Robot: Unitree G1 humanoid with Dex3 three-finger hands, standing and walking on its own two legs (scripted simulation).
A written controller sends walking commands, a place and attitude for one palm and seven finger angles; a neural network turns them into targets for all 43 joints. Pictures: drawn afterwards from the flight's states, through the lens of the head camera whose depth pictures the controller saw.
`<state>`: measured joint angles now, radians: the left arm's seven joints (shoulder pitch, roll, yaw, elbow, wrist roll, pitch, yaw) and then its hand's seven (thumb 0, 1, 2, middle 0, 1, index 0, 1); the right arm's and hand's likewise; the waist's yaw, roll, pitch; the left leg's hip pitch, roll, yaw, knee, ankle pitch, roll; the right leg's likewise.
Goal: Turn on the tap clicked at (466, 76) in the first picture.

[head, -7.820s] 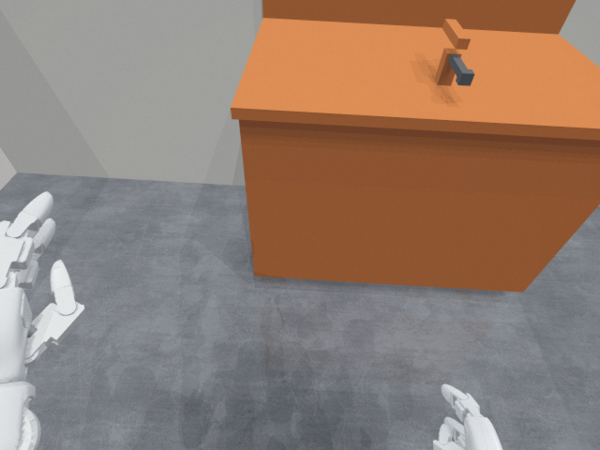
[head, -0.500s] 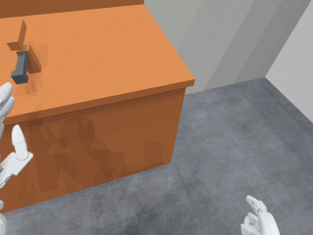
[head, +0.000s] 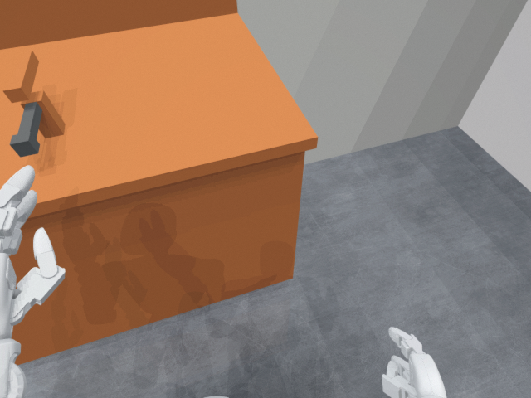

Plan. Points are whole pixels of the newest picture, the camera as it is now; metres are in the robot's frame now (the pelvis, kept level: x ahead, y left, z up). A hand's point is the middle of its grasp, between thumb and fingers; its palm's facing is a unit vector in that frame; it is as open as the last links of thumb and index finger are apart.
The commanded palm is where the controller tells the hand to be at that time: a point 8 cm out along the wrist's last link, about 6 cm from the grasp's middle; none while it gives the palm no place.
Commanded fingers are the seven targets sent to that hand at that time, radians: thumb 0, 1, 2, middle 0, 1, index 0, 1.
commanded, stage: come to a stop and stand still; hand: left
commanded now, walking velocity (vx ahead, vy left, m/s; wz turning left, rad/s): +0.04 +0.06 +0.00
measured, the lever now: (25, 144) +0.46 +0.43 +0.12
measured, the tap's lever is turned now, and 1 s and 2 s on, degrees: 0 0 0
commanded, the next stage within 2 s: look again from close up in 0.64 s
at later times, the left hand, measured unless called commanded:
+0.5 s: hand (34, 334) +0.16 +0.23 +0.16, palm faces +0.37 -0.85 -0.37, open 7.4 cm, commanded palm +0.10 +0.28 +0.18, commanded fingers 0.00 0.90 0.90 -0.20 -0.30 -0.20 -0.30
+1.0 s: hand (33, 296) +0.19 +0.25 +0.16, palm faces +0.27 -0.87 -0.42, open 7.4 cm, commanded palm +0.13 +0.30 +0.18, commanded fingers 0.00 0.90 0.90 -0.20 -0.30 -0.20 -0.30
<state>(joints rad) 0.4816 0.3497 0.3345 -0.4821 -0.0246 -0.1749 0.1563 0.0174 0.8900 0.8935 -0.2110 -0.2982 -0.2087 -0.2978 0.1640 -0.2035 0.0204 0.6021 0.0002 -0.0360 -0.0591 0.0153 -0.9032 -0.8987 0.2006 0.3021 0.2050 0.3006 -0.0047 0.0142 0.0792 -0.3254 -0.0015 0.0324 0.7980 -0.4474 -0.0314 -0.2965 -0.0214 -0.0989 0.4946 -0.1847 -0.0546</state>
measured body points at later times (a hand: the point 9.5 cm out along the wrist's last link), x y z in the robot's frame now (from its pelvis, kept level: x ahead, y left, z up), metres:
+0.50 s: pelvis -0.06 +0.00 +0.00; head -0.06 +0.00 +0.45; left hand +0.13 +0.27 +0.18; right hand +0.09 -0.21 -0.10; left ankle -0.03 +0.12 -0.73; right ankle -0.04 -0.10 -0.74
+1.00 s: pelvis -0.04 +0.03 +0.00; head -0.02 +0.03 +0.45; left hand +0.17 +0.30 +0.18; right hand +0.12 -0.20 -0.08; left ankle -0.03 +0.12 -0.74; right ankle -0.04 -0.09 -0.74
